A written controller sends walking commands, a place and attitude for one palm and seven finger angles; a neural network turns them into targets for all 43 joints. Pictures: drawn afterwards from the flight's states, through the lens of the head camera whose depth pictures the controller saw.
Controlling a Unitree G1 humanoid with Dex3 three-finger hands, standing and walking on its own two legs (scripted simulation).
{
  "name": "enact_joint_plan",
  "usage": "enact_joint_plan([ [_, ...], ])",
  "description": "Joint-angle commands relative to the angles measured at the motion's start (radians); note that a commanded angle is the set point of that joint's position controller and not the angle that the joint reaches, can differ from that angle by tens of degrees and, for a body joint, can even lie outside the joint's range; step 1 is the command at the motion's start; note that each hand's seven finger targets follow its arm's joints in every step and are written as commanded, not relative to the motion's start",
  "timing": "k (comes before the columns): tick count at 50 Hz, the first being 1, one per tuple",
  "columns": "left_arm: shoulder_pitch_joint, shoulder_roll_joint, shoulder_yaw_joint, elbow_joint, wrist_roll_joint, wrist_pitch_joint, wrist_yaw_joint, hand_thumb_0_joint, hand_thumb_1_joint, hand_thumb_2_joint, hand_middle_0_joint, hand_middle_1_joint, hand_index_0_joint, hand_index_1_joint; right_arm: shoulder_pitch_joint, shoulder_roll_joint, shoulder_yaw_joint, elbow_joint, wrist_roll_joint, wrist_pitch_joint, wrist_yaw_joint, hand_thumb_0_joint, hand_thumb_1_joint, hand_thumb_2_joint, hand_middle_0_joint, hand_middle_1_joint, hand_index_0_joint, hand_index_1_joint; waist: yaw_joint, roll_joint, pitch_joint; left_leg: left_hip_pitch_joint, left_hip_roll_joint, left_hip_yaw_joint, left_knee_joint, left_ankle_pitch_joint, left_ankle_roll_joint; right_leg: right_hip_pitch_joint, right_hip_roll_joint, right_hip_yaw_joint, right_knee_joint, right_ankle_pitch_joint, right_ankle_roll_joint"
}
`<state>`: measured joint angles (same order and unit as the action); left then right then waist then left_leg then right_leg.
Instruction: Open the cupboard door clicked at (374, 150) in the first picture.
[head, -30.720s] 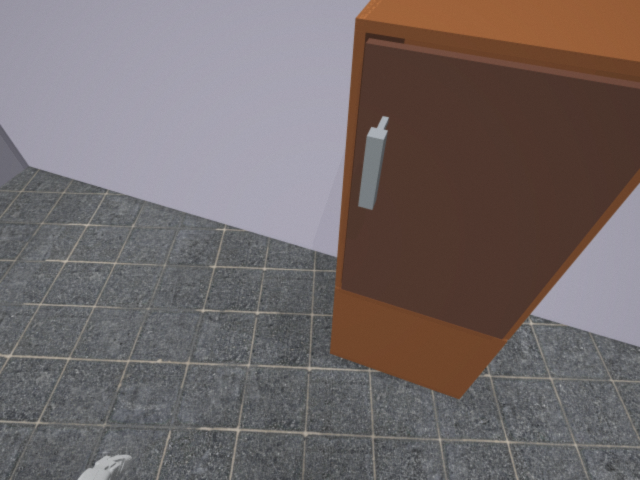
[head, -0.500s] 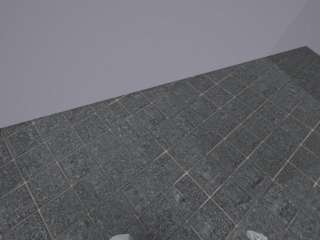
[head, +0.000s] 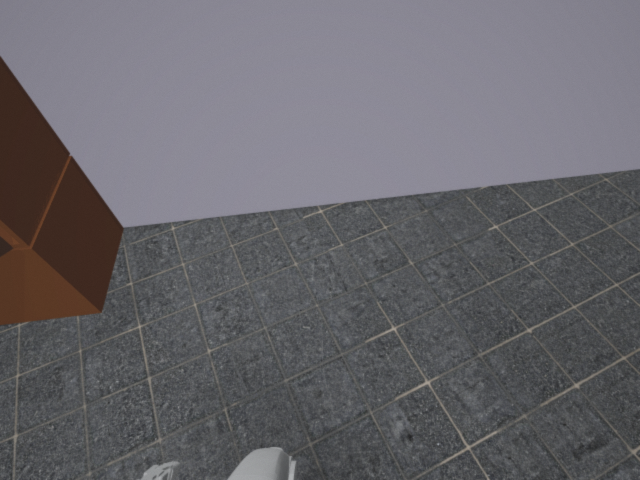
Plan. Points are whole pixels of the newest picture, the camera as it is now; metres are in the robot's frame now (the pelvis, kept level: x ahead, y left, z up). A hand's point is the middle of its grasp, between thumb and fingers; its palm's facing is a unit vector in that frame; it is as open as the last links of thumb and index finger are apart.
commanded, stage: turn to face it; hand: left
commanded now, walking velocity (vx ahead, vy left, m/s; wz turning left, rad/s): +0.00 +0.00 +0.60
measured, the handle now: out of the picture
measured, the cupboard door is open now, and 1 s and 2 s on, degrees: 43 43 43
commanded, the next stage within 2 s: take the last steps up to it in 1.48 s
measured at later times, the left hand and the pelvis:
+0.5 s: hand out of the picture +0.02 +0.27 -0.17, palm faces +0.32 -0.92 -0.24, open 7.3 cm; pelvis +0.00 +0.03 +0.00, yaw +18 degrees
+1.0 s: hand out of the picture -0.01 +0.18 -0.15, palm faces +0.56 -0.78 -0.26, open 7.3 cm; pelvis +0.03 -0.02 +0.01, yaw +37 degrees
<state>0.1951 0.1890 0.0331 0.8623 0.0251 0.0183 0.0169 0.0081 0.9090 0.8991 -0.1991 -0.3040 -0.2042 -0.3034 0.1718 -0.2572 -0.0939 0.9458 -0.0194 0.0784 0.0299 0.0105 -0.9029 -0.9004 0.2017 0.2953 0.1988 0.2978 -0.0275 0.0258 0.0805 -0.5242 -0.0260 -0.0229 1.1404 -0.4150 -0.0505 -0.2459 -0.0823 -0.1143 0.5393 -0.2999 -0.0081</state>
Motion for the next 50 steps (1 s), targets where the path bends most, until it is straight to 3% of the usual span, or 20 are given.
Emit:
enact_joint_plan([
  [1, 0.024, 0.173, 0.048, -0.063, -0.004, -0.036, 0.017, 0.000, 0.900, 0.900, -0.200, -0.300, -0.200, -0.300, -0.054, -0.044, -0.003, -0.092, 0.006, -0.024, 0.002, 0.000, -0.900, -0.900, 0.200, 0.300, 0.200, 0.300, 0.025, -0.209, -0.095, -0.063, 0.050, 0.038, -0.042, 0.008, -0.029, 0.185, -0.228, 0.093, -0.195, 0.487, -0.081],
  [4, 0.105, 0.198, 0.060, -0.027, 0.001, -0.037, 0.017, 0.000, 0.900, 0.900, -0.200, -0.300, -0.200, -0.300, -0.116, -0.024, 0.010, -0.102, 0.010, -0.031, 0.002, 0.000, -0.900, -0.900, 0.200, 0.300, 0.200, 0.300, 0.071, -0.199, -0.127, -0.022, 0.046, 0.085, -0.230, -0.039, -0.029, 0.288, -0.259, 0.067, -0.136, 0.648, -0.093],
  [7, 0.120, 0.223, 0.071, -0.014, 0.005, -0.032, 0.014, 0.000, 0.900, 0.900, -0.200, -0.300, -0.200, -0.300, -0.128, -0.017, 0.017, -0.109, 0.012, -0.036, 0.001, 0.000, -0.900, -0.900, 0.200, 0.300, 0.200, 0.300, 0.079, -0.232, -0.125, 0.046, 0.036, 0.123, -0.359, -0.046, -0.014, 0.275, -0.281, 0.048, -0.100, 0.695, -0.098],
  [11, 0.075, 0.233, 0.080, -0.015, -0.004, -0.024, 0.005, 0.000, 0.900, 0.900, -0.200, -0.300, -0.200, -0.300, -0.039, -0.055, 0.010, -0.092, 0.009, -0.048, -0.003, 0.000, -0.900, -0.900, 0.200, 0.300, 0.200, 0.300, 0.022, -0.217, -0.143, 0.275, 0.021, 0.146, -0.619, 0.140, 0.016, 0.145, -0.271, -0.029, 0.029, 0.571, -0.034],
  [12, 0.056, 0.219, 0.078, -0.026, -0.012, -0.020, 0.002, 0.000, 0.900, 0.900, -0.200, -0.300, -0.200, -0.300, 0.033, -0.107, -0.003, -0.074, 0.006, -0.056, -0.005, 0.000, -0.900, -0.900, 0.200, 0.300, 0.200, 0.300, -0.024, -0.097, -0.184, 0.442, 0.074, 0.074, -0.715, 0.303, 0.044, 0.024, -0.243, -0.068, 0.173, 0.442, 0.013],
  [13, 0.039, 0.147, 0.064, -0.064, -0.020, -0.013, -0.007, 0.000, 0.900, 0.900, -0.200, -0.300, -0.200, -0.300, 0.100, -0.224, -0.034, -0.067, -0.004, -0.063, -0.013, 0.000, -0.900, -0.900, 0.200, 0.300, 0.200, 0.300, -0.061, 0.231, -0.215, 0.605, 0.348, -0.312, -0.755, 0.639, 0.183, -0.272, -0.087, -0.103, 0.416, -0.154, 0.096],
  [14, -0.045, 0.131, 0.045, -0.100, -0.012, 0.000, 0.000, 0.000, 0.900, 0.900, -0.200, -0.300, -0.200, -0.300, 0.169, -0.267, -0.042, -0.048, 0.004, -0.054, -0.024, 0.000, -0.900, -0.900, 0.200, 0.300, 0.200, 0.300, -0.088, 0.256, -0.216, 0.584, 0.442, -0.388, -0.752, 0.861, 0.279, -0.353, -0.045, 0.016, 0.562, -0.384, 0.097],
  [15, -0.061, 0.149, 0.051, -0.113, -0.009, 0.007, 0.003, 0.000, 0.900, 0.900, -0.200, -0.300, -0.200, -0.300, 0.155, -0.260, -0.037, -0.048, -0.002, -0.053, -0.029, 0.000, -0.900, -0.900, 0.200, 0.300, 0.200, 0.300, -0.075, 0.167, -0.195, 0.523, 0.453, -0.352, -0.757, 0.727, 0.308, -0.359, -0.059, 0.081, 0.625, -0.348, 0.084],
  [17, -0.071, 0.151, 0.060, -0.068, -0.005, 0.016, 0.002, 0.000, 0.900, 0.900, -0.200, -0.300, -0.200, -0.300, 0.052, -0.199, -0.021, -0.077, -0.003, -0.061, -0.047, 0.000, -0.900, -0.900, 0.200, 0.300, 0.200, 0.300, -0.032, 0.192, -0.135, 0.414, 0.329, -0.301, -0.794, 0.568, 0.243, -0.361, -0.054, 0.126, 0.656, -0.197, 0.088],
  [20, -0.017, 0.149, 0.063, -0.032, -0.001, 0.017, -0.011, 0.000, 0.900, 0.900, -0.200, -0.300, -0.200, -0.300, 0.004, -0.160, -0.005, -0.089, -0.001, -0.073, -0.049, 0.000, -0.900, -0.900, 0.200, 0.300, 0.200, 0.300, 0.015, 0.094, -0.116, 0.372, 0.246, -0.221, -0.818, 0.505, 0.190, -0.324, -0.030, 0.125, 0.644, -0.065, 0.097],
  [30, -0.091, 0.135, 0.053, -0.078, -0.008, 0.011, -0.003, 0.000, 0.900, 0.900, -0.200, -0.300, -0.200, -0.300, 0.053, -0.171, -0.020, -0.076, -0.009, -0.062, -0.041, 0.000, -0.900, -0.900, 0.200, 0.300, 0.200, 0.300, -0.007, 0.141, -0.116, 0.331, 0.221, -0.349, -0.804, 0.399, 0.216, -0.209, 0.037, 0.122, 0.318, -0.124, 0.098],
  [35, 0.010, 0.142, 0.057, -0.059, -0.019, -0.004, 0.006, 0.000, 0.900, 0.900, -0.200, -0.300, -0.200, -0.300, 0.004, -0.160, -0.029, -0.093, -0.002, -0.053, -0.039, 0.000, -0.900, -0.900, 0.200, 0.300, 0.200, 0.300, 0.040, 0.134, -0.161, 0.231, 0.160, -0.383, -0.715, 0.454, 0.172, 0.057, 0.088, 0.107, -0.012, -0.011, 0.070],
  [36, 0.055, 0.167, 0.065, -0.049, -0.019, -0.012, 0.011, 0.000, 0.900, 0.900, -0.200, -0.300, -0.200, -0.300, -0.010, -0.139, -0.026, -0.099, 0.006, -0.052, -0.037, 0.000, -0.900, -0.900, 0.200, 0.300, 0.200, 0.300, 0.065, 0.085, -0.178, 0.141, 0.120, -0.357, -0.660, 0.371, 0.131, 0.194, 0.048, 0.139, -0.154, 0.070, 0.059],
  [37, 0.085, 0.242, 0.081, -0.043, -0.006, -0.020, 0.019, 0.000, 0.900, 0.900, -0.200, -0.300, -0.200, -0.300, 0.000, -0.081, -0.020, -0.111, 0.017, -0.053, -0.031, 0.000, -0.900, -0.900, 0.200, 0.300, 0.200, 0.300, 0.078, -0.141, -0.185, -0.045, 0.014, -0.224, -0.490, 0.115, 0.062, 0.340, -0.163, 0.342, -0.274, 0.012, -0.003],
  [38, 0.068, 0.291, 0.083, -0.053, 0.004, -0.020, 0.022, 0.000, 0.900, 0.900, -0.200, -0.300, -0.200, -0.300, -0.018, -0.067, -0.017, -0.130, 0.014, -0.054, -0.029, 0.000, -0.900, -0.900, 0.200, 0.300, 0.200, 0.300, 0.083, -0.328, -0.133, -0.128, -0.081, -0.044, -0.228, -0.177, 0.005, 0.256, -0.397, 0.537, -0.317, 0.092, -0.121],
  [39, 0.023, 0.269, 0.074, -0.067, -0.003, -0.017, 0.027, 0.000, 0.900, 0.900, -0.200, -0.300, -0.200, -0.300, -0.003, -0.107, -0.027, -0.119, 0.004, -0.047, -0.023, 0.000, -0.900, -0.900, 0.200, 0.300, 0.200, 0.300, 0.053, -0.235, -0.109, -0.079, -0.014, -0.073, -0.057, -0.162, 0.014, 0.129, -0.416, 0.459, -0.301, 0.132, -0.164],
  [40, -0.043, 0.194, 0.061, -0.078, -0.006, -0.024, 0.029, 0.000, 0.900, 0.900, -0.200, -0.300, -0.200, -0.300, 0.020, -0.108, -0.030, -0.087, -0.002, -0.033, -0.018, 0.000, -0.900, -0.900, 0.200, 0.300, 0.200, 0.300, 0.013, -0.211, -0.066, -0.074, 0.015, -0.084, 0.033, -0.086, 0.010, 0.074, -0.332, 0.370, -0.298, 0.121, -0.147],
  [42, -0.086, 0.162, 0.045, -0.081, -0.011, -0.025, 0.020, 0.000, 0.900, 0.900, -0.200, -0.300, -0.200, -0.300, 0.025, -0.083, -0.024, -0.062, -0.003, -0.020, -0.007, 0.000, -0.900, -0.900, 0.200, 0.300, 0.200, 0.300, -0.013, -0.226, -0.027, -0.076, 0.037, -0.029, 0.104, 0.008, -0.013, 0.060, -0.234, 0.207, -0.253, 0.277, -0.105],
  [44, -0.043, 0.155, 0.046, -0.064, -0.010, -0.032, 0.019, 0.000, 0.900, 0.900, -0.200, -0.300, -0.200, -0.300, 0.006, -0.057, -0.015, -0.066, 0.003, -0.020, -0.001, 0.000, -0.900, -0.900, 0.200, 0.300, 0.200, 0.300, 0.000, -0.232, -0.044, -0.081, 0.043, 0.005, 0.050, 0.027, -0.025, 0.126, -0.215, 0.118, -0.220, 0.451, -0.088],
  [50, 0.101, 0.205, 0.063, -0.010, 0.000, -0.034, 0.018, 0.000, 0.900, 0.900, -0.200, -0.300, -0.200, -0.300, -0.107, -0.023, 0.013, -0.087, 0.008, -0.029, 0.000, 0.000, -0.900, -0.900, 0.200, 0.300, 0.200, 0.300, 0.068, -0.208, -0.101, -0.004, 0.042, 0.091, -0.271, -0.030, -0.025, 0.283, -0.257, 0.065, -0.126, 0.696, -0.097],
])
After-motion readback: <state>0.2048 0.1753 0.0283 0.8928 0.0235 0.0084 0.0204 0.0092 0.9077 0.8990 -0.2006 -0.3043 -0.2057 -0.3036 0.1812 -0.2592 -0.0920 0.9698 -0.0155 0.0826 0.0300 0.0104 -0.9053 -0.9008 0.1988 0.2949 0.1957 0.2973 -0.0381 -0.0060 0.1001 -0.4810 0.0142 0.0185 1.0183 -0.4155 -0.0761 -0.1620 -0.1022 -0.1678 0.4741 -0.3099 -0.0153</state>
